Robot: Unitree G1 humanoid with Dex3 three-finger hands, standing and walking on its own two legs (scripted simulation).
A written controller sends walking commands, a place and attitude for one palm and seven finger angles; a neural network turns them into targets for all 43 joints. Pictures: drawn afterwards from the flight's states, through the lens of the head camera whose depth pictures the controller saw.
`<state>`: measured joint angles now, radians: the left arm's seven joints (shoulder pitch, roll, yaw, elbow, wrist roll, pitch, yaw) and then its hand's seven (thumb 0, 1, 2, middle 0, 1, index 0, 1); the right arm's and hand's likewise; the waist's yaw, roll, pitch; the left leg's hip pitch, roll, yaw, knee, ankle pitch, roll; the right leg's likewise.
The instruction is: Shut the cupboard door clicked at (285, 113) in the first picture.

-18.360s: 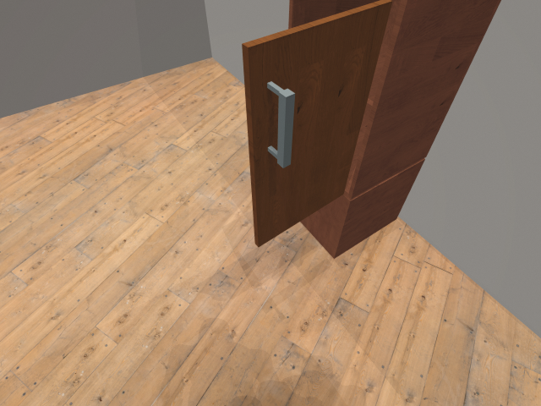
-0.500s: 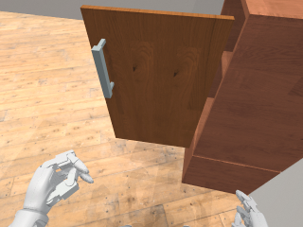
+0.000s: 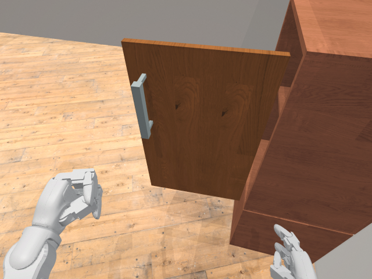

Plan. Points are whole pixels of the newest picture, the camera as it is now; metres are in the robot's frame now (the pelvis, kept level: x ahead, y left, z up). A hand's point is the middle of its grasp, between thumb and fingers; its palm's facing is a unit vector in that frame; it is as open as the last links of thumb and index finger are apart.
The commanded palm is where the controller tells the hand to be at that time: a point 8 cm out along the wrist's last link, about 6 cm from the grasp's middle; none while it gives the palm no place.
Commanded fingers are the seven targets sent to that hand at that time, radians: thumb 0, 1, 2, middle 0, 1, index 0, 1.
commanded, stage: raise the hand and make a fist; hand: left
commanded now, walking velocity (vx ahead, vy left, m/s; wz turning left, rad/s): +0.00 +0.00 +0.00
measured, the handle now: (144, 107) +0.49 +0.16 +0.11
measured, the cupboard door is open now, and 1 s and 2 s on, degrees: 93 93 93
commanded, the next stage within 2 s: bring the fist close to the handle in 0.40 s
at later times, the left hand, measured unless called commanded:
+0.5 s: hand (101, 203) +0.22 +0.18 +0.11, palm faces -0.05 -1.00 -0.09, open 3.1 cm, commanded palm +0.20 +0.23 +0.12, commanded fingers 0.00 0.90 0.90 -1.30 -1.50 -1.30 -1.50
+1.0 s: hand (128, 167) +0.30 +0.15 +0.11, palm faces -0.07 -0.99 -0.07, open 3.1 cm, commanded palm +0.28 +0.20 +0.12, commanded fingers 0.00 0.90 0.90 -1.30 -1.50 -1.30 -1.50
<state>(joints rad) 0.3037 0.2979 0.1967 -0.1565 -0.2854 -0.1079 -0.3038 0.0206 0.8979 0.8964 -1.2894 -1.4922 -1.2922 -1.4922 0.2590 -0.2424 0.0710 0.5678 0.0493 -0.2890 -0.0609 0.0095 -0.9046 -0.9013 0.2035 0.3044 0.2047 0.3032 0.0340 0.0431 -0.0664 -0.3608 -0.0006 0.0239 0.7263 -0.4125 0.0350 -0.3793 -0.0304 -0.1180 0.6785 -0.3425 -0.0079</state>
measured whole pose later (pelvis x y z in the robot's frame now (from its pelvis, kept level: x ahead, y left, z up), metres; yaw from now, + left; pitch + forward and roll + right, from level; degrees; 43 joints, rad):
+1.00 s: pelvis -0.01 -0.02 +0.01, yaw -1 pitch +2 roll +0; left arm -0.05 0.28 0.17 0.18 -0.25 -0.10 -0.25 0.02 0.90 0.90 -1.30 -1.50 -1.30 -1.50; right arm 0.26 -0.26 0.04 0.64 0.06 -0.26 -0.07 0.01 -0.91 -0.90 0.20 0.30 0.20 0.30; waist 0.00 0.04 -0.03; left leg -0.31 0.01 0.04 0.63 -0.36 0.01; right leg -0.36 -0.02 -0.10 0.64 -0.31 -0.04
